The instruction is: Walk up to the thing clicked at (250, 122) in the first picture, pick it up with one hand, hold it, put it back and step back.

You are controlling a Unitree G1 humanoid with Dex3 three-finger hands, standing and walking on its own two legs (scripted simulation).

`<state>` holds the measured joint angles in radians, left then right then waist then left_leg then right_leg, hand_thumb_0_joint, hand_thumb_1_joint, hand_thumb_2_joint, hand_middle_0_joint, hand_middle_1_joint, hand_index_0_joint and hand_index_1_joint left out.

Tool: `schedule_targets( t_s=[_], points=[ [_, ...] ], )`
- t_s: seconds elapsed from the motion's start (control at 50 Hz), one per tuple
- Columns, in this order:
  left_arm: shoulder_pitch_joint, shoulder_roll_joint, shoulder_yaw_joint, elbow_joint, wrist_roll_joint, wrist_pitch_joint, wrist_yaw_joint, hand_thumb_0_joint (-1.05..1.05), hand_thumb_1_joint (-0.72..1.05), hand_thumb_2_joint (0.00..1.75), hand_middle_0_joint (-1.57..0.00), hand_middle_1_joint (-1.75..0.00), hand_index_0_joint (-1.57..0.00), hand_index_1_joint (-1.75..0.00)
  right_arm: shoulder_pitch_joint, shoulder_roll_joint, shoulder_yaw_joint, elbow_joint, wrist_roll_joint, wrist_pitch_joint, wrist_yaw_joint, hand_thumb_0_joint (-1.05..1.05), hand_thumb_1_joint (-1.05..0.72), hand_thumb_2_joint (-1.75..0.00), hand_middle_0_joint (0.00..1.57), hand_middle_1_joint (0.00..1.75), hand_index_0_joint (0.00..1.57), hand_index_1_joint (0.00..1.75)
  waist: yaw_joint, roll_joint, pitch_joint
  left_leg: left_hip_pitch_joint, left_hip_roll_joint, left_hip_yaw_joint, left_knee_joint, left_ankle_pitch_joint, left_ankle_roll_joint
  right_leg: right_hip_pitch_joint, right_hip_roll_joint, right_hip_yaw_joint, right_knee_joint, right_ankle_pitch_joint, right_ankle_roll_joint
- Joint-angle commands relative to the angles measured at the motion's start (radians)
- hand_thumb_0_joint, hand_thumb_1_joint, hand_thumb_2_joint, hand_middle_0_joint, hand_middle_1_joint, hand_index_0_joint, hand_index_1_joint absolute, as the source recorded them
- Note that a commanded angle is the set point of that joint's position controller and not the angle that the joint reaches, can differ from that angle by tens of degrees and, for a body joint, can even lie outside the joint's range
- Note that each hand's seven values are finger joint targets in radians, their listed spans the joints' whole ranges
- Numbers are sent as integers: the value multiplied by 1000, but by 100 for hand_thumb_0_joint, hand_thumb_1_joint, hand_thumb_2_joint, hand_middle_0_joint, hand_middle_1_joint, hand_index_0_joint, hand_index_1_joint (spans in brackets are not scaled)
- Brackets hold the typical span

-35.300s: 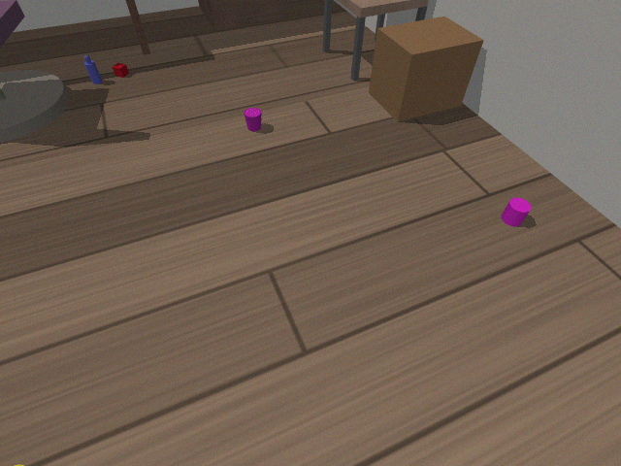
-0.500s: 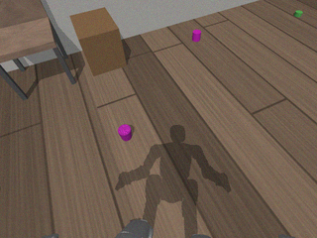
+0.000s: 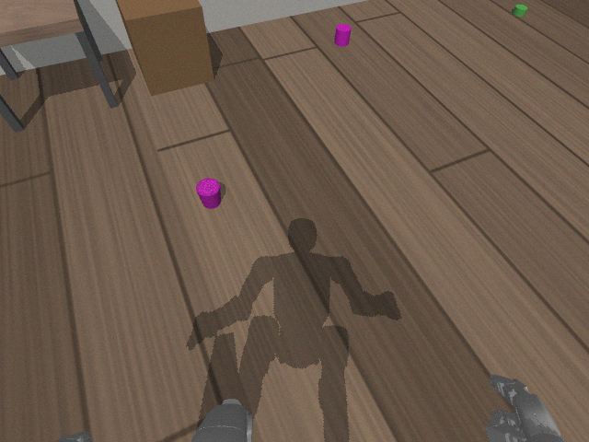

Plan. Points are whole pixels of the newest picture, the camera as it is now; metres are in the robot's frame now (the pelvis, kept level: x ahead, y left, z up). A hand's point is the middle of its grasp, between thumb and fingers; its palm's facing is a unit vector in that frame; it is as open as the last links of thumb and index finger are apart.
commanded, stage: step back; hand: left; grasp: from above
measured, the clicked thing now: (209, 194) +1.00 +0.36 -0.70
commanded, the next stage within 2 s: stand in 1.14 s
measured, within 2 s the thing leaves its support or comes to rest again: neither
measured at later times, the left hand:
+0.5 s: hand out of the picture -0.02 +0.27 -0.13, palm faces +0.07 -0.92 -0.38, open 7.4 cm
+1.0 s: hand out of the picture +0.04 +0.26 -0.14, palm faces +0.14 -0.91 -0.39, open 7.4 cm
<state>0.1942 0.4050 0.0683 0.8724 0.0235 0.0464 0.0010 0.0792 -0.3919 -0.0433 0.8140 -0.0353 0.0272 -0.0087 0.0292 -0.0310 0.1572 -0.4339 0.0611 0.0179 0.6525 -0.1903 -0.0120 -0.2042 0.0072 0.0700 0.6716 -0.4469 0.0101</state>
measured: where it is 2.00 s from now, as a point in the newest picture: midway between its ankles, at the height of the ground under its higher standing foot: outside the picture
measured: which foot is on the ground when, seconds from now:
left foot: down 0.00-0.04, up 0.06-0.30, down 0.32-0.64, up 0.66-0.94, down 0.96-1.00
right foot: down 0.00-0.36, up 0.38-0.58, down 0.60-1.00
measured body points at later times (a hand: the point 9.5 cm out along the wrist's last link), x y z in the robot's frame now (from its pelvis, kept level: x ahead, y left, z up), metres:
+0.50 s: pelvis -0.05 -0.02 +0.02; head -0.05 -0.01 +0.47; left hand -0.02 +0.31 -0.10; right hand +0.02 -0.32 -0.10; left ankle -0.06 +0.11 -0.71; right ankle -0.04 -0.13 -0.68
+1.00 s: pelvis +0.00 -0.02 +0.01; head +0.04 -0.02 +0.45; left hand +0.03 +0.30 -0.11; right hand +0.13 -0.31 -0.12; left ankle +0.03 +0.12 -0.72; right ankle +0.00 -0.13 -0.71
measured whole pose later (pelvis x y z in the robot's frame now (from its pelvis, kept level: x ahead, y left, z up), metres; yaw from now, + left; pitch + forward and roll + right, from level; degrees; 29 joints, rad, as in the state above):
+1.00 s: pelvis +0.00 -0.02 +0.01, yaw +8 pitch -3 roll +1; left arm 0.16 0.37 0.04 0.97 0.01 -0.02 0.01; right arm 0.14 -0.36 -0.05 1.01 -0.02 0.00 0.00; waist 0.03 -0.02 0.14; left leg -0.30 0.01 0.01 0.59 -0.23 -0.01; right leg -0.23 -0.07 -0.07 0.69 -0.40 0.00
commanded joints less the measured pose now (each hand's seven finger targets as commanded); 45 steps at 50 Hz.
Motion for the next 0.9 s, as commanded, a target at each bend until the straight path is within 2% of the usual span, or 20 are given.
schedule_targets(
  t_s=[0.0, 0.02, 0.04, 0.06, 0.1, 0.14, 0.22, 0.28, 0.32, 0.34, 0.36, 0.44, 0.56, 0.58, 0.62, 0.64, 0.66, 0.72, 0.8, 0.88],
  points=[
    [128, 234, 78, 9, 30, -53, 11, 0, 90, 90, -20, -30, -20, -30, 40, -179, -53, -48, 8, 10, -2, 0, -90, -90, 20, 30, 20, 30, 5, -8, -208, -63, -2, -101, 95, -230, 83, 111, -118, 233, -338, -13, -93],
    [40, 335, 98, -33, 30, -48, 10, 0, 90, 90, -20, -30, -20, -30, -17, -164, -52, -71, 9, 5, -13, 0, -90, -90, 20, 30, 20, 30, 32, -153, -148, -88, -100, -122, 203, -368, 23, -129, -323, 453, -410, -203, -204],
    [-59, 375, 98, -59, 34, -46, 11, 0, 90, 90, -20, -30, -20, -30, -17, -214, -74, -43, 5, 6, -19, 0, -90, -90, 20, 30, 20, 30, 27, -198, -44, 16, -67, -171, 335, -364, -1, -375, -418, 567, -481, -356, -273],
    [-122, 333, 87, -77, 32, -50, 13, 0, 90, 90, -20, -30, -20, -30, 10, -246, -83, -22, 11, 6, -12, 0, -90, -90, 20, 30, 20, 30, -16, -154, 11, 46, -55, -193, 380, -317, 4, -421, -388, 494, -473, -344, -249],
    [-127, 227, 67, -63, 22, -68, 17, 0, 90, 90, -20, -30, -20, -30, 59, -195, -61, 24, 24, -8, -5, 0, -90, -90, 20, 30, 20, 30, -41, -55, -8, -40, -128, -171, 357, -211, 10, -181, -213, 190, -341, 67, -164],
    [-24, 212, 67, -27, 22, -77, 17, 0, 90, 90, -20, -30, -20, -30, 54, -158, -41, 26, 20, -21, -5, 0, -90, -90, 20, 30, 20, 30, 5, -106, -88, -58, -124, -152, 298, -210, 9, -28, -175, 153, -291, 235, -142],
    [26, 245, 81, -22, 26, -79, 8, 0, 90, 90, -20, -30, -20, -30, 34, -166, -42, 28, 5, -44, 8, 0, -90, -90, 20, 30, 20, 30, 50, -181, -97, -55, -81, -78, 42, -306, -9, 96, -237, 203, -306, 47, -184],
    [-28, 247, 62, -35, 17, -62, -2, 0, 90, 90, -20, -30, -20, -30, 124, -167, -63, 79, 4, -61, 13, 0, -90, -90, 20, 30, 20, 30, -9, -126, -118, 228, -99, -10, -222, -202, 13, -61, -232, 149, -244, 1, -166],
    [3, 155, 29, -36, 12, -61, -3, 0, 90, 90, -20, -30, -20, -30, 188, -207, -88, 110, -8, -73, 7, 0, -90, -90, 20, 30, 20, 30, -38, 49, -182, 473, 7, -227, -334, -179, 64, -228, -134, 34, -11, 101, -93],
    [-30, 110, 13, -50, -7, -66, -4, 0, 90, 90, -20, -30, -20, -30, 199, -287, -101, 104, -7, -75, 7, 0, -90, -90, 20, 30, 20, 30, -55, 236, -181, 496, 204, -562, -418, -373, 168, -411, 10, -102, 156, -52, -39],
    [-97, 214, 47, -41, 4, -66, 6, 0, 90, 90, -20, -30, -20, -30, 212, -354, -115, 98, -5, -71, 11, 0, -90, -90, 20, 30, 20, 30, -89, 173, -117, 314, 289, -651, -453, -562, 272, -375, -47, -27, 236, -140, -43],
    [9, 199, 46, 6, -1, -80, -15, 0, 90, 90, -20, -30, -20, -30, 103, -236, -83, 69, -7, -75, 16, 0, -90, -90, 20, 30, 20, 30, -17, 172, -40, 212, 152, -372, -422, -414, 199, -286, -56, -51, 180, -25, -41],
    [70, 160, 52, 58, 8, -100, -6, 0, 90, 90, -20, -30, -20, -30, 73, -212, -75, 55, 4, -44, 25, 0, -90, -90, 20, 30, 20, 30, 12, 191, -108, 24, 68, -198, -230, -334, 138, 88, 28, -157, -178, 152, -31],
    [109, 166, 57, 79, 10, -104, 4, 0, 90, 90, -20, -30, -20, -30, 78, -165, -58, 55, 9, -36, 23, 0, -90, -90, 20, 30, 20, 30, 36, 122, -132, -23, 34, -163, -126, -313, 108, 185, 20, -119, -246, 174, -30],
    [130, 294, 87, 61, 29, -116, 20, 0, 90, 90, -20, -30, -20, -30, 86, -81, -29, 31, 12, -35, 10, 0, -90, -90, 20, 30, 20, 30, 62, -139, -133, -229, -156, -123, 234, -390, 30, 199, -339, 456, -468, -173, -142],
    [25, 328, 93, 33, 28, -113, 19, 0, 90, 90, -20, -30, -20, -30, 104, -168, -57, 57, 2, -31, 0, 0, -90, -90, 20, 30, 20, 30, 34, -63, -78, -161, -69, -175, 314, -382, 27, 24, -442, 525, -498, -321, -230],
    [-24, 322, 93, 14, 24, -115, 17, 0, 90, 90, -20, -30, -20, -30, 139, -204, -70, 75, 4, -35, -1, 0, -90, -90, 20, 30, 20, 30, 12, -56, -30, -125, -37, -181, 336, -358, 26, -49, -450, 522, -484, -297, -271],
    [-31, 220, 61, 20, 4, -132, 20, 0, 90, 90, -20, -30, -20, -30, 169, -170, -57, 119, 12, -43, 6, 0, -90, -90, 20, 30, 20, 30, -14, -37, -70, -71, -39, -185, 256, -248, 23, 32, -281, 203, -376, 209, -163],
    [-3, 222, 56, 38, -1, -130, 23, 0, 90, 90, -20, -30, -20, -30, 137, -144, -45, 112, 7, -38, 9, 0, -90, -90, 20, 30, 20, 30, 5, -108, -126, 2, -36, -93, 144, -213, 13, 78, -271, 67, -262, 687, -164],
    [-45, 213, 38, 25, -13, -107, 27, 0, 90, 90, -20, -30, -20, -30, 110, -125, -42, 125, 11, -45, 5, 0, -90, -90, 20, 30, 20, 30, -10, -135, -161, 150, -51, 24, -56, -69, 21, 34, -226, -26, -139, 833, -128]
  ],
)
